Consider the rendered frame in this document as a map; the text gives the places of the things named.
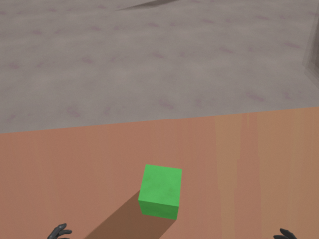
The left robot hand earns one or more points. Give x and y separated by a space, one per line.
58 231

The right robot hand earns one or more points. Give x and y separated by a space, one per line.
286 235

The carton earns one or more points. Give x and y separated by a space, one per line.
160 191

